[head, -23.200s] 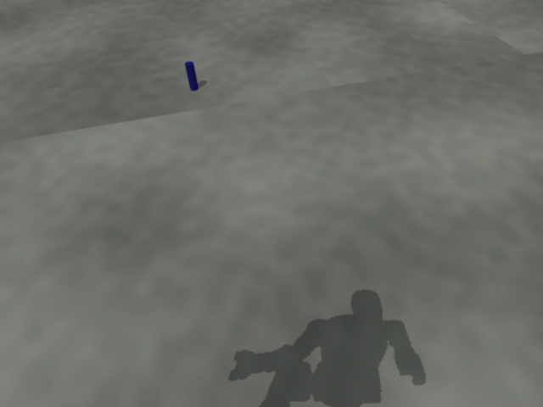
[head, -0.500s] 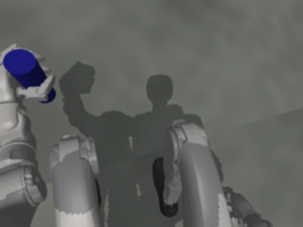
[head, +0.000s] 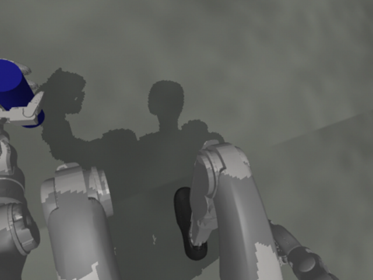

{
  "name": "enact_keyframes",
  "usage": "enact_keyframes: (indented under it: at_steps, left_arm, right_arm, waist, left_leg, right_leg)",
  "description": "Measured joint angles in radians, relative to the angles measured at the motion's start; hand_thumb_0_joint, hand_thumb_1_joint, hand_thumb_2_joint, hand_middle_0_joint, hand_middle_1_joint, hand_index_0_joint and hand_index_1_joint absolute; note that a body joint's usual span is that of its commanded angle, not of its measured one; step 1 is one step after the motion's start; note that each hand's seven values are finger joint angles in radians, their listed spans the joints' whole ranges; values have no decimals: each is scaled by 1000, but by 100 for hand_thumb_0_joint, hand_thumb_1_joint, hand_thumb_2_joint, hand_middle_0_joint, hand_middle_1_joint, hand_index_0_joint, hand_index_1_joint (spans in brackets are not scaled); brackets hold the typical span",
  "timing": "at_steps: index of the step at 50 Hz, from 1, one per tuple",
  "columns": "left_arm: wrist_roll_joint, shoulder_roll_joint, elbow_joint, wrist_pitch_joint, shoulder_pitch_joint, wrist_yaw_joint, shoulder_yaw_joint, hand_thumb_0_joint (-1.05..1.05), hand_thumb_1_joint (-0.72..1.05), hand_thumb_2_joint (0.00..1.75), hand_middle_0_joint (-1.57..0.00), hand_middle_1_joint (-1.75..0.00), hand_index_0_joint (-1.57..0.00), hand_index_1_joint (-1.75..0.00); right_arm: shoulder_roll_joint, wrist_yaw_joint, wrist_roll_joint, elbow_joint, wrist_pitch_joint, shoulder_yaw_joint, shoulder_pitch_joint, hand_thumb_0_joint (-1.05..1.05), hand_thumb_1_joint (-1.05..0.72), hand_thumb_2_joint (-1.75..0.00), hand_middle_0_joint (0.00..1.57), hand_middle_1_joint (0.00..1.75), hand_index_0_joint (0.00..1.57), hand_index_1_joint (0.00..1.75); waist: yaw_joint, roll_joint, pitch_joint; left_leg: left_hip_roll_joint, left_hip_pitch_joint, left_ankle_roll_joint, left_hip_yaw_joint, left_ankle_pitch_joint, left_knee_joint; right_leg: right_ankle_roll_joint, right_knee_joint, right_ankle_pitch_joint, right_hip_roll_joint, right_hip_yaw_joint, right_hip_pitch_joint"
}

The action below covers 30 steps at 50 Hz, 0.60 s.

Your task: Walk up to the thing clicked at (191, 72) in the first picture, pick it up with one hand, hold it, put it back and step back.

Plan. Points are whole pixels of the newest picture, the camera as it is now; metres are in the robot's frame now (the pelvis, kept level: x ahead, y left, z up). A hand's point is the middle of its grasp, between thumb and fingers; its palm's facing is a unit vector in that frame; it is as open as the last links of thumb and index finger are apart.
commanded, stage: lower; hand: left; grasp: from the side
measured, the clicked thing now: (18, 99) +0.46 +0.26 -0.13
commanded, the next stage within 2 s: loosen in 1.06 s
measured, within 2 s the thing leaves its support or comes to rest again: rests again in 1.06 s
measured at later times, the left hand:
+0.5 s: hand (30, 100) +0.47 +0.25 -0.16, palm faces +0.22 -0.98 -0.03, open 7.5 cm
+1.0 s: hand (34, 103) +0.47 +0.25 -0.18, palm faces +0.22 -0.97 -0.04, open 7.5 cm
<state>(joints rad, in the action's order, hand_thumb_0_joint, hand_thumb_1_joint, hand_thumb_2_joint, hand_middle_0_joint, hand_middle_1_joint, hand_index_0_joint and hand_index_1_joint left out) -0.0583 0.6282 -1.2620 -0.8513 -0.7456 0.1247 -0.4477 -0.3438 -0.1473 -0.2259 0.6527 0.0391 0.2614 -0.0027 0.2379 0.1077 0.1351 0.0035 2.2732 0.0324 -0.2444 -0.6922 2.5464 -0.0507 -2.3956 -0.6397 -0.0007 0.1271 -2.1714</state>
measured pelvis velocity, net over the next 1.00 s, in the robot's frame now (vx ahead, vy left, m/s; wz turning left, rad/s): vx -0.01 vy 0.01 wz -0.09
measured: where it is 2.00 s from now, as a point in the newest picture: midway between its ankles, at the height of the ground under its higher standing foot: (148, 251)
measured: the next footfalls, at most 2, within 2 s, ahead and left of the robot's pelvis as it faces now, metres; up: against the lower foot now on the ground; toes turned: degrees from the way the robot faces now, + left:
none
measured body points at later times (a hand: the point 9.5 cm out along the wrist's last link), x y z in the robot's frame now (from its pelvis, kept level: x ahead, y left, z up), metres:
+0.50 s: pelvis +0.00 +0.01 -0.01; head +0.25 +0.15 +0.33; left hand +0.45 +0.30 -0.15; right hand +0.12 -0.26 -0.07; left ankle +0.08 +0.13 -0.27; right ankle +0.12 -0.13 -0.27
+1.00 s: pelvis -0.01 +0.01 -0.01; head +0.25 +0.17 +0.32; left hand +0.45 +0.30 -0.17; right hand +0.12 -0.25 -0.05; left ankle +0.08 +0.13 -0.27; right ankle +0.12 -0.13 -0.27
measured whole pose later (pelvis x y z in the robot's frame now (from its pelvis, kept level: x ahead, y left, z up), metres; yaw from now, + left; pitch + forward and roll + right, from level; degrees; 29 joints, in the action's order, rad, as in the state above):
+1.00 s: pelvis -0.01 +0.01 -0.01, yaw -5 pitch +16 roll -18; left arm -0.03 0.87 -1.49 -1.05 -0.78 0.00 -0.43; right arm -0.37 -0.14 -0.35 0.57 0.04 0.51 -0.15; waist 0.29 0.25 0.30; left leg 0.00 2.23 0.03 -0.38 -0.71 2.63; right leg -0.08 -2.37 -0.61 0.04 0.22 -2.08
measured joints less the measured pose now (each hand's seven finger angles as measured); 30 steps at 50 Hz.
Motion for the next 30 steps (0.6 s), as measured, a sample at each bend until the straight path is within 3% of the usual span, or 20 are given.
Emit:
enact_keyframes:
  at_steps: [12,30]
  left_arm:
    - [2,97,-93,-81,-26,-28,2,3,-12,115,-87,-108,-89,-108]
    - [25,175,-163,-148,-32,-93,23,3,-12,115,-87,-109,-88,-108]
  right_arm:
    - [-16,0,-48,-27,-3,93,-53,0,-92,-90,20,30,20,30]
    - [-20,5,-99,-64,3,187,-119,-1,-91,-90,20,30,20,30]
  waist:
    - [28,59,73]
    - [44,107,134]
  left_leg:
    - [-4,-12,4,-48,-6,41]
    - [-7,-31,-2,-97,-17,69]
  right_leg:
    - [-8,-7,10,13,35,28]
    - [-23,7,16,28,72,70]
